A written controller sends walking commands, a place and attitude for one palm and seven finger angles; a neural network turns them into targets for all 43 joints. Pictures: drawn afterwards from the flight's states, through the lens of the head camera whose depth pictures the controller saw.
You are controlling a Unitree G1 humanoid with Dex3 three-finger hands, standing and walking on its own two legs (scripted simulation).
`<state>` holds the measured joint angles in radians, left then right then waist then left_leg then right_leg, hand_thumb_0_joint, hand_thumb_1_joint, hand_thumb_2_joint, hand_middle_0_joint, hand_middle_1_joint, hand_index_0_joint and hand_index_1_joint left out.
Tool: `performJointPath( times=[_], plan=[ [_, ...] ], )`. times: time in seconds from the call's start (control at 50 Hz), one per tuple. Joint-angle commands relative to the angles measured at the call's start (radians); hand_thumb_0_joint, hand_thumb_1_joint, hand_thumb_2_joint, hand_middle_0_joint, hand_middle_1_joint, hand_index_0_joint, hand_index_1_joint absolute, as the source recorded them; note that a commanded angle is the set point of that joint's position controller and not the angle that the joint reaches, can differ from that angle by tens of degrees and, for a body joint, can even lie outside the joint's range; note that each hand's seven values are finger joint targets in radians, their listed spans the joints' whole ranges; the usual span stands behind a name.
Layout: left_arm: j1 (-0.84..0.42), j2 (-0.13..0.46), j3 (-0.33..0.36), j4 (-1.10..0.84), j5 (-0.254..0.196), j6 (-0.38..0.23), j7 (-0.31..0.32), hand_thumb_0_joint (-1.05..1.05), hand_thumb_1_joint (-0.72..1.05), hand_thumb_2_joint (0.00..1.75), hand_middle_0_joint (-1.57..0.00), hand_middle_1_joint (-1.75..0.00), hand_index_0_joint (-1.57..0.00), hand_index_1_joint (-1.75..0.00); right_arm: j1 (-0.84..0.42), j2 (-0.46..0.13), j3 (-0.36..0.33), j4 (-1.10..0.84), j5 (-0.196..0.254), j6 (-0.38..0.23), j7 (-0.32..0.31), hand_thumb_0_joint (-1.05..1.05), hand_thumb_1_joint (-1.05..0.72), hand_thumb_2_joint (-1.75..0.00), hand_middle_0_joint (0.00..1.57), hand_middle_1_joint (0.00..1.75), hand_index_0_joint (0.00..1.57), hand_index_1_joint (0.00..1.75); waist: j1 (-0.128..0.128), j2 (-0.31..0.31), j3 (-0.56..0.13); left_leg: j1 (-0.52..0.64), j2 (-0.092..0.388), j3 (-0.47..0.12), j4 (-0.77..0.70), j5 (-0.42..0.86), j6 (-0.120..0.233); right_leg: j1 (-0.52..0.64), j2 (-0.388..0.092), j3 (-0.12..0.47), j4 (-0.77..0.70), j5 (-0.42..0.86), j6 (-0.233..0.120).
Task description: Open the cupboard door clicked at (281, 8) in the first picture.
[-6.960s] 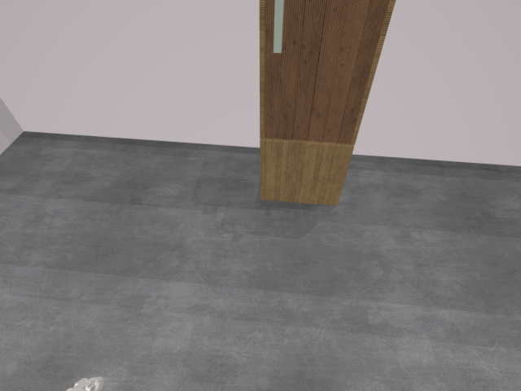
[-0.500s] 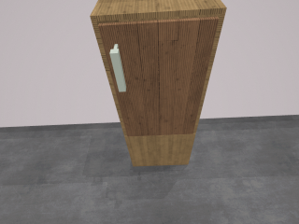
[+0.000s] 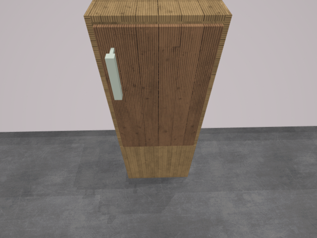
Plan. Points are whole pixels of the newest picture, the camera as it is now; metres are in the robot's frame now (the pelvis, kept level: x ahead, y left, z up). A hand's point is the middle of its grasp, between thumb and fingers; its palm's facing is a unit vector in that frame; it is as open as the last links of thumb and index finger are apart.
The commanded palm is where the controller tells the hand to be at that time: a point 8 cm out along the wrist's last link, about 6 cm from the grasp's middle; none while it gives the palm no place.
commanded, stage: raise the hand with hooked fingers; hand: left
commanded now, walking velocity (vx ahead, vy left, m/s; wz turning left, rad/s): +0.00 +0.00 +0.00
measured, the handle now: (115, 74) +0.55 +0.17 +0.11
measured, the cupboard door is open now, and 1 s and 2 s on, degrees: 0 0 0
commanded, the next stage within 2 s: none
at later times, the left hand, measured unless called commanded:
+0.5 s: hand (84, 232) +0.14 +0.18 -0.03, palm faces +0.08 -1.00 +0.00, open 8.6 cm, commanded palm +0.13 +0.25 -0.02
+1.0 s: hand (51, 200) +0.19 +0.25 +0.04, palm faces +0.10 -0.99 -0.07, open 11.6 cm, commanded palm +0.16 +0.30 +0.05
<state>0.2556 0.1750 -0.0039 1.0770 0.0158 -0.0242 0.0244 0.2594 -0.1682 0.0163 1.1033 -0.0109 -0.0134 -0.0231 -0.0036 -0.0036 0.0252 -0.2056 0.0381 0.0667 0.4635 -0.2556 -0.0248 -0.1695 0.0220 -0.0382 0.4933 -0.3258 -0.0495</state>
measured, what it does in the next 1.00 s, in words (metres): shifts its weight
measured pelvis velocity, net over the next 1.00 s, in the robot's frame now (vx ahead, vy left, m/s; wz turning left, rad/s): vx -0.04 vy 0.02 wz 0.03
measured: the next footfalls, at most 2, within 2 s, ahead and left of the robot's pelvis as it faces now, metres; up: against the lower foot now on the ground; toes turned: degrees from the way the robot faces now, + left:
none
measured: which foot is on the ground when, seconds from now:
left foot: down 0.00-1.00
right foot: down 0.00-1.00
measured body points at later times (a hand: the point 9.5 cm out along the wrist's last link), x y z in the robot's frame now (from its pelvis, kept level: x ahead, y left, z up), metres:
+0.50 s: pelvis -0.04 +0.00 -0.07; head +0.00 +0.00 +0.38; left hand +0.13 +0.24 -0.03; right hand +0.22 -0.23 -0.10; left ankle -0.01 +0.14 -0.74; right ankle -0.04 -0.08 -0.74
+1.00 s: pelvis -0.04 +0.02 -0.04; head -0.02 +0.02 +0.41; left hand +0.18 +0.30 +0.05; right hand +0.10 -0.22 -0.13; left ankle -0.01 +0.14 -0.74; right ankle -0.04 -0.08 -0.74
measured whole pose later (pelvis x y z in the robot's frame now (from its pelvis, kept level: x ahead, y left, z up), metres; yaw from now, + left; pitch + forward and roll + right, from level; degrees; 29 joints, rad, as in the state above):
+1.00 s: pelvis -0.04 +0.02 -0.04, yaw +2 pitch +7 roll -1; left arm 0.27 0.28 0.26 0.06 -0.32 -0.30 -0.27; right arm 0.31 -0.27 0.02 0.62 0.04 -0.24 -0.08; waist -0.01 0.04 -0.07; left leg -0.60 0.03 0.02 0.85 -0.36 0.01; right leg -0.53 0.00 -0.08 0.83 -0.42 -0.02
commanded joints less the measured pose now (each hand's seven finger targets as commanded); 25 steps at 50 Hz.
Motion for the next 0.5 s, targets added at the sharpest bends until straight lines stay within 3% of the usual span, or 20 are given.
performJointPath(
  times=[0.0,0.04,0.06,0.08,0.1,0.12,0.14,0.16,0.18,0.2,0.22,0.24,0.28,0.3,0.32,0.34,0.38,0.42,0.48],
  plan=[
    [0.061,0.125,0.023,-0.025,-0.003,-0.011,0.011,0.00,0.90,0.90,-0.20,-0.30,-0.20,-0.30,0.032,-0.096,-0.023,-0.030,-0.003,-0.020,-0.010,0.00,-0.90,-0.90,0.20,0.30,0.20,0.30,0.006,-0.017,-0.012,0.031,0.067,-0.056,-0.042,0.190,0.043,-0.010,-0.130,0.119,-0.102,0.346,-0.004],
    [0.062,0.129,0.022,-0.026,-0.002,-0.011,0.012,0.00,0.90,0.90,-0.20,-0.30,-0.20,-0.30,0.028,-0.103,-0.024,-0.030,-0.002,-0.020,-0.011,0.00,-0.90,-0.90,0.20,0.30,0.20,0.30,0.007,-0.015,-0.009,0.033,0.069,-0.057,-0.042,0.207,0.045,-0.003,-0.130,0.117,-0.100,0.373,-0.002],
    [0.168,0.104,0.027,0.014,0.003,-0.024,0.056,0.00,0.90,0.90,-0.20,-0.30,-0.20,-0.30,-0.067,-0.113,-0.034,-0.095,0.009,-0.017,-0.005,0.00,-0.90,-0.90,0.20,0.30,0.20,0.30,0.042,-0.001,0.052,-0.061,0.066,-0.009,0.184,0.134,0.015,-0.027,-0.214,0.217,-0.128,0.799,0.070],
    [-0.602,0.341,0.132,-1.556,-0.200,-0.244,0.049,0.00,0.88,0.89,-0.20,-0.32,-0.20,-0.32,-0.047,-0.263,-0.055,-0.434,0.061,-0.172,-0.045,0.00,-0.90,-0.90,0.20,0.30,0.20,0.30,-0.077,0.182,-0.440,0.197,-0.048,-0.038,0.008,0.321,0.068,0.066,-0.119,0.127,-0.022,0.720,0.011],
    [-0.119,0.287,0.154,-1.309,-0.116,-0.207,0.095,0.00,0.85,0.88,-0.20,-0.33,-0.20,-0.33,-0.071,-0.181,-0.044,-0.377,0.032,-0.260,-0.081,0.00,-0.90,-0.90,0.20,0.30,0.20,0.30,0.024,0.326,-0.492,0.318,-0.010,-0.044,-0.025,0.515,0.077,0.055,-0.048,0.073,0.058,0.498,-0.006],
    [0.156,0.056,0.027,-1.170,-0.149,-0.080,0.119,0.00,0.83,0.87,-0.21,-0.34,-0.21,-0.34,-0.073,-0.139,-0.053,-0.392,0.058,-0.286,-0.075,0.00,-0.90,-0.90,0.20,0.30,0.20,0.30,-0.001,0.271,-0.330,0.223,0.000,-0.062,0.001,0.542,0.058,-0.063,-0.035,-0.018,0.069,0.301,0.014],
    [0.157,-0.058,-0.020,-1.111,-0.178,-0.070,0.098,0.00,0.81,0.86,-0.21,-0.36,-0.21,-0.36,-0.064,-0.145,-0.052,-0.371,0.062,-0.289,-0.072,0.00,-0.90,-0.90,0.20,0.30,0.20,0.30,-0.026,0.115,-0.168,0.127,0.000,-0.057,0.047,0.465,0.058,-0.142,-0.039,-0.043,0.027,0.297,0.030],
    [0.063,0.028,0.053,-1.149,-0.182,-0.118,0.086,0.00,0.78,0.85,-0.21,-0.37,-0.21,-0.37,-0.078,-0.183,-0.078,-0.421,0.048,-0.296,-0.070,0.00,-0.90,-0.90,0.20,0.30,0.20,0.30,-0.055,-0.011,-0.071,0.023,-0.020,-0.074,0.095,0.335,0.061,-0.217,-0.035,-0.041,0.022,0.317,0.041],
    [0.104,0.051,0.104,-1.093,-0.177,-0.176,0.061,0.00,0.76,0.84,-0.21,-0.39,-0.21,-0.39,-0.069,-0.200,-0.093,-0.429,0.024,-0.296,-0.066,0.00,-0.90,-0.90,0.20,0.30,0.20,0.30,-0.062,-0.156,-0.080,-0.051,-0.028,-0.069,0.140,0.261,0.061,-0.278,-0.033,-0.050,0.043,0.298,0.054],
    [0.232,-0.017,0.096,-0.998,-0.191,-0.240,0.017,0.00,0.74,0.83,-0.21,-0.40,-0.21,-0.40,-0.079,-0.190,-0.098,-0.454,0.011,-0.294,-0.058,0.00,-0.90,-0.90,0.20,0.30,0.20,0.30,-0.027,-0.244,-0.079,-0.141,-0.032,-0.076,0.178,0.213,0.052,-0.315,-0.028,-0.060,0.098,0.282,0.062],
    [0.340,-0.042,0.095,-0.924,-0.196,-0.304,-0.038,0.00,0.71,0.82,-0.21,-0.42,-0.21,-0.42,-0.103,-0.183,-0.103,-0.489,0.015,-0.299,-0.041,0.00,-0.90,-0.90,0.20,0.30,0.20,0.30,0.014,-0.223,-0.077,-0.211,-0.046,-0.071,0.224,0.200,0.043,-0.327,-0.031,-0.051,0.160,0.313,0.058],
    [0.384,-0.051,0.111,-0.914,-0.210,-0.384,-0.095,0.00,0.69,0.81,-0.22,-0.43,-0.22,-0.43,-0.118,-0.176,-0.107,-0.508,0.007,-0.295,-0.024,0.00,-0.90,-0.90,0.20,0.30,0.20,0.30,0.046,-0.241,-0.131,-0.282,-0.049,-0.063,0.271,0.182,0.029,-0.343,-0.030,-0.049,0.230,0.323,0.056],
    [0.394,-0.020,0.146,-0.941,-0.244,-0.541,-0.221,0.00,0.64,0.79,-0.22,-0.47,-0.22,-0.47,-0.157,-0.179,-0.117,-0.556,0.006,-0.290,0.003,0.00,-0.90,-0.90,0.20,0.30,0.20,0.30,0.069,-0.205,-0.195,-0.406,-0.060,-0.048,0.368,0.122,0.016,-0.379,-0.035,-0.012,0.333,0.325,0.050],
    [0.359,0.009,0.158,-0.959,-0.255,-0.607,-0.290,0.00,0.62,0.78,-0.22,-0.48,-0.22,-0.48,-0.168,-0.183,-0.119,-0.585,0.010,-0.290,0.014,0.00,-0.90,-0.90,0.20,0.30,0.20,0.30,0.062,-0.165,-0.205,-0.451,-0.064,-0.046,0.410,0.092,0.013,-0.405,-0.040,0.008,0.368,0.303,0.045],
    [0.365,0.072,0.222,-0.953,-0.264,-0.615,-0.327,0.00,0.60,0.77,-0.22,-0.50,-0.22,-0.50,-0.158,-0.188,-0.127,-0.615,0.017,-0.280,0.019,0.00,-0.90,-0.90,0.20,0.30,0.20,0.30,0.084,-0.100,-0.236,-0.465,-0.069,-0.036,0.438,0.086,0.016,-0.390,-0.049,0.046,0.383,0.282,0.035],
    [0.339,0.089,0.223,-1.027,-0.278,-0.593,-0.347,0.00,0.57,0.76,-0.22,-0.51,-0.22,-0.51,-0.182,-0.196,-0.122,-0.671,0.023,-0.269,0.017,0.00,-0.90,-0.90,0.20,0.30,0.20,0.30,0.090,-0.044,-0.289,-0.470,-0.077,-0.016,0.450,0.063,0.024,-0.376,-0.054,0.064,0.378,0.219,0.032],
    [0.234,0.113,0.232,-1.150,-0.304,-0.516,-0.340,0.00,0.53,0.74,-0.23,-0.54,-0.23,-0.54,-0.182,-0.190,-0.111,-0.738,0.036,-0.245,0.001,0.00,-0.90,-0.90,0.20,0.30,0.20,0.30,0.072,-0.023,-0.336,-0.472,-0.081,-0.010,0.458,0.003,0.038,-0.376,-0.055,0.096,0.335,0.085,0.041],
    [0.115,0.136,0.245,-1.254,-0.314,-0.470,-0.293,0.00,0.48,0.72,-0.23,-0.57,-0.23,-0.57,-0.158,-0.184,-0.100,-0.758,0.037,-0.226,-0.019,0.00,-0.90,-0.90,0.20,0.30,0.20,0.30,0.034,-0.048,-0.311,-0.480,-0.068,-0.034,0.472,-0.042,0.047,-0.427,-0.045,0.114,0.307,-0.013,0.051],
    [-0.001,0.138,0.224,-1.407,-0.288,-0.494,-0.232,0.00,0.41,0.69,-0.24,-0.62,-0.24,-0.62,-0.097,-0.169,-0.086,-0.748,0.032,-0.218,-0.039,0.00,-0.90,-0.90,0.20,0.30,0.20,0.30,-0.010,0.039,-0.307,-0.418,-0.042,-0.061,0.473,-0.027,0.059,-0.462,-0.032,0.095,0.297,-0.010,0.044]
  ],
)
